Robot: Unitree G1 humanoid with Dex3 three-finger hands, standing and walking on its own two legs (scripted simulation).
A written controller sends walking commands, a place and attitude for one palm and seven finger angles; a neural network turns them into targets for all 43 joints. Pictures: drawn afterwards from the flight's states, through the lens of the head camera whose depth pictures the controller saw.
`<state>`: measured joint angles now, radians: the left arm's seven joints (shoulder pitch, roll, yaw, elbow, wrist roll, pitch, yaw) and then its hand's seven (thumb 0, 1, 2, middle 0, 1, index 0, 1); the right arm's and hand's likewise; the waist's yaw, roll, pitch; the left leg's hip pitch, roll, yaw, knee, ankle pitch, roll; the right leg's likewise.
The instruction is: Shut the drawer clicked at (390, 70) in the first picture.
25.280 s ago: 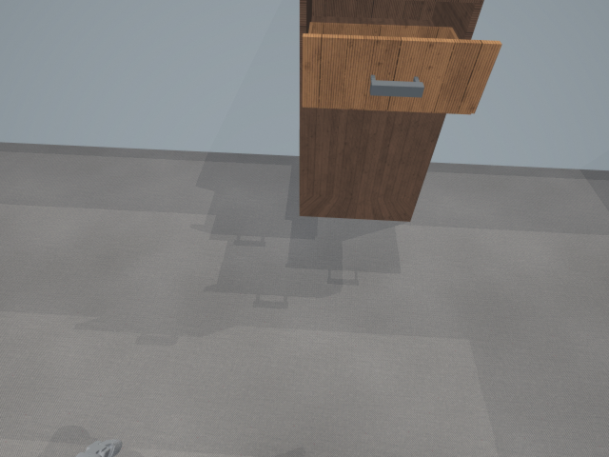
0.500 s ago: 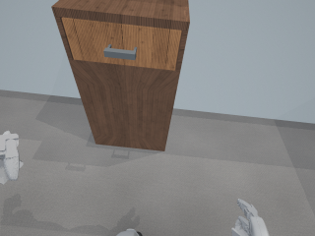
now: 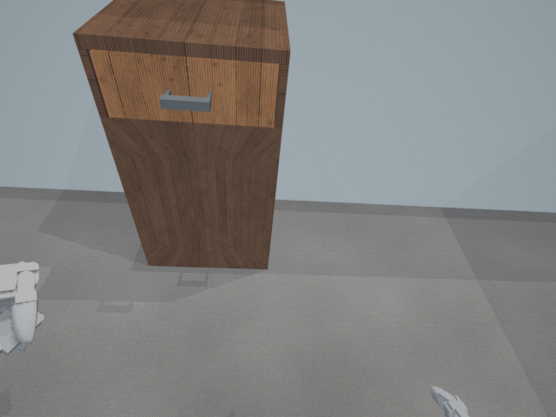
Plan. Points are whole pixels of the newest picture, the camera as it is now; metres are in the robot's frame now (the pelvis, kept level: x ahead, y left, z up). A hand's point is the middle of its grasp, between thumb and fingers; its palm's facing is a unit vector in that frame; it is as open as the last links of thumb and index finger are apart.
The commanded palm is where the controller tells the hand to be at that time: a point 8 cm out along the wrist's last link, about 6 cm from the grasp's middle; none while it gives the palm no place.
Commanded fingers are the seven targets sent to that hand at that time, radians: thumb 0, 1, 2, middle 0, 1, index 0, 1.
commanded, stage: stop stepping back and stand still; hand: left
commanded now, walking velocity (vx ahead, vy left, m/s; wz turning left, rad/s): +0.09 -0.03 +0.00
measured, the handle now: (187, 98) +0.84 +0.29 +0.04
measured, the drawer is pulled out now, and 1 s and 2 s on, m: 0.00 0.00 0.00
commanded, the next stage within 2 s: let the arm hang, fingers relaxed in 0.62 s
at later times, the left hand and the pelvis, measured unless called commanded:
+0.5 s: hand (5, 355) +0.13 +0.26 +0.17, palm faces +0.48 -0.78 -0.39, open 3.3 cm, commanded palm +0.08 +0.29 +0.18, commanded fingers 0.00 0.90 0.90 -1.40 -1.60 -1.40 -1.60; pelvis -0.04 +0.00 +0.00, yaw +3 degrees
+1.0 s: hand out of the picture +0.02 +0.20 -0.16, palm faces +0.02 -0.97 -0.23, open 3.1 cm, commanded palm none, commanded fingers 0.00 0.90 0.90 -0.80 -0.95 -0.80 -0.95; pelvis -0.06 +0.01 +0.00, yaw +4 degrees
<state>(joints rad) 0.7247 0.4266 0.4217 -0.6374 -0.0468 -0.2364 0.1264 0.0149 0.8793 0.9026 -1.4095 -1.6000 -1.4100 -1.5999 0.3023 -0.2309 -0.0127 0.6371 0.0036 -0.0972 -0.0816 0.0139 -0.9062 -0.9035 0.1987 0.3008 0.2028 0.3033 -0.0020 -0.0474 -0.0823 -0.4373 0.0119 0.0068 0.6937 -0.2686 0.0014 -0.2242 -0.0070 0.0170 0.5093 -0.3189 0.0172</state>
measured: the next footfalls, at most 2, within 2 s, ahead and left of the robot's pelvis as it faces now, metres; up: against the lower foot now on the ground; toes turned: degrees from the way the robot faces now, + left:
left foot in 0.02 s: +0.03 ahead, +0.13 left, +0.00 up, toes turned +5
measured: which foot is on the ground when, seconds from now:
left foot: up 0.00-0.00, down 0.02-1.00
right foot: down 0.00-1.00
